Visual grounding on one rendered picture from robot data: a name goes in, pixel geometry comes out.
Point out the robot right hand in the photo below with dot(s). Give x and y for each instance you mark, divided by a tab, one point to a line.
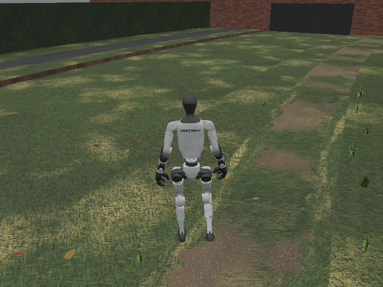
219	170

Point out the humanoid robot torso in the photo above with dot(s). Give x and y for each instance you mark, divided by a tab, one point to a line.
190	143

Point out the robot left hand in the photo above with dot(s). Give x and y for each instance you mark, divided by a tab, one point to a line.
159	178

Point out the robot right upper arm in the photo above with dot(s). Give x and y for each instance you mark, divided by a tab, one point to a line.
209	125

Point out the robot left upper arm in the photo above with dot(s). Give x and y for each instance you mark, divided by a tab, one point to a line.
172	126

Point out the left robot forearm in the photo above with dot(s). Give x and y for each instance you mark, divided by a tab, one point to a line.
162	161

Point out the right robot forearm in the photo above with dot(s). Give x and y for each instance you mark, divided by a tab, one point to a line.
219	158

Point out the robot left foot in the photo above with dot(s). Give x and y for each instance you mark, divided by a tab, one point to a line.
182	237

